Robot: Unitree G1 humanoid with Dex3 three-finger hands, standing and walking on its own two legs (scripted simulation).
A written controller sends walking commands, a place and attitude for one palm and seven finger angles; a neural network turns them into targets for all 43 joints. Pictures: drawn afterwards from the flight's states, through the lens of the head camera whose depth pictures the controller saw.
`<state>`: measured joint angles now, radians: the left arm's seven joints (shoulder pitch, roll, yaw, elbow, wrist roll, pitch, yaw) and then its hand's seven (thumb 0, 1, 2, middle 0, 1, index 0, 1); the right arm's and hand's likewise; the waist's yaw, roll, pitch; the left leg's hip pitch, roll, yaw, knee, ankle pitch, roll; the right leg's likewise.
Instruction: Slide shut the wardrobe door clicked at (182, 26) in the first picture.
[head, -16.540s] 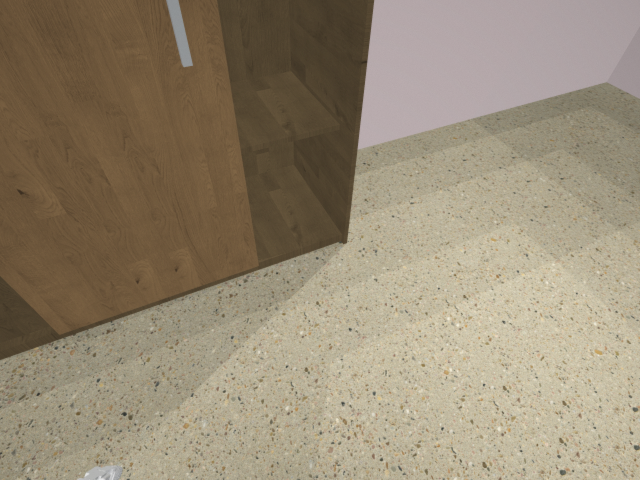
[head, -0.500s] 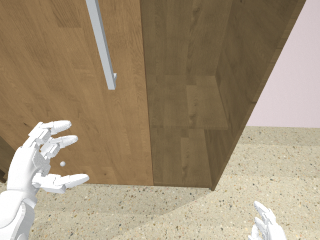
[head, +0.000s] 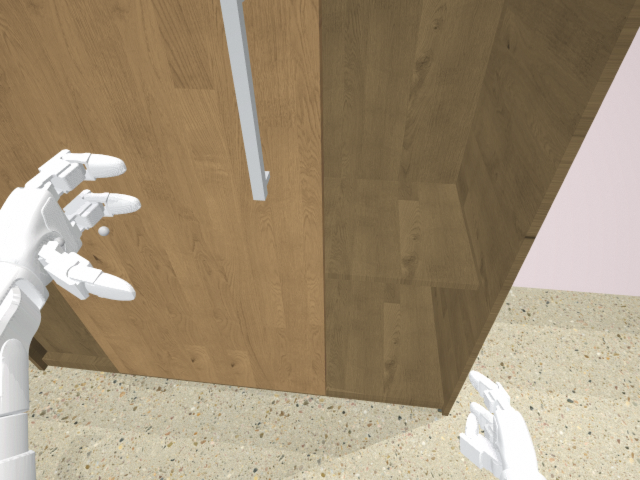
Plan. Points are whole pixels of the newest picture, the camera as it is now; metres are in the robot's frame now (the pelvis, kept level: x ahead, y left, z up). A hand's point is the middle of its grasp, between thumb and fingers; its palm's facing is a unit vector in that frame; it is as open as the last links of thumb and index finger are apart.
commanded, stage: raise the hand with hooked fingers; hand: left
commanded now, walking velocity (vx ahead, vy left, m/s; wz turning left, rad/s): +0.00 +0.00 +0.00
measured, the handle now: (251, 106) +0.54 +0.18 +0.24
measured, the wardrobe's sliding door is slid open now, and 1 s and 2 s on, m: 0.37 0.37 0.37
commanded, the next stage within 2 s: move the hooked fingers beside the handle in 0.56 s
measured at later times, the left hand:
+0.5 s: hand (109, 216) +0.28 +0.26 +0.24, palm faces +0.12 -0.99 -0.09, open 14.0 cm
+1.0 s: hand (132, 195) +0.32 +0.26 +0.23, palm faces +0.10 -0.99 -0.05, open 14.0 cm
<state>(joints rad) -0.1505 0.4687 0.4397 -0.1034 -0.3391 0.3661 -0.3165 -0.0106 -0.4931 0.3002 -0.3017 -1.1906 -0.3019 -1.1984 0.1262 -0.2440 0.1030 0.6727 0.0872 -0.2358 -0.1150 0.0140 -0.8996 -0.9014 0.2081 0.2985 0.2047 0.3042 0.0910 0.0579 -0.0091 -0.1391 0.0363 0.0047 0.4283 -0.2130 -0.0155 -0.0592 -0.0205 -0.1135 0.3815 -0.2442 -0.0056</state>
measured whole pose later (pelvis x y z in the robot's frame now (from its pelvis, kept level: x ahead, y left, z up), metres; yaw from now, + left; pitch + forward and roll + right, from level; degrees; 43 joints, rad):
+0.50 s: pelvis +0.00 -0.01 +0.00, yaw -1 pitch -4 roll -1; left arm -0.20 0.49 0.48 -0.08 -0.34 0.43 -0.32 -0.01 -0.50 0.30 -0.30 -1.20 -0.30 -1.20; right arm 0.16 -0.28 0.08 0.67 0.10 -0.21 -0.11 0.02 -0.90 -0.90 0.21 0.30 0.20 0.30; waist 0.07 0.06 -0.01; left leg -0.14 0.05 0.01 0.42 -0.20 -0.03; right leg -0.07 -0.01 -0.10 0.38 -0.24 -0.02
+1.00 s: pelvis +0.00 -0.01 +0.00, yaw +0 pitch -4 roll -1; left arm -0.38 0.50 0.41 0.14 -0.29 0.41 -0.32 -0.01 -0.50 0.30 -0.30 -1.20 -0.30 -1.20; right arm 0.15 -0.27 0.09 0.68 0.10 -0.21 -0.12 0.01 -0.90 -0.90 0.21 0.30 0.20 0.30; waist 0.06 0.06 -0.02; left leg -0.17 0.05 0.00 0.44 -0.21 -0.02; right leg -0.09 -0.01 -0.11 0.40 -0.24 -0.02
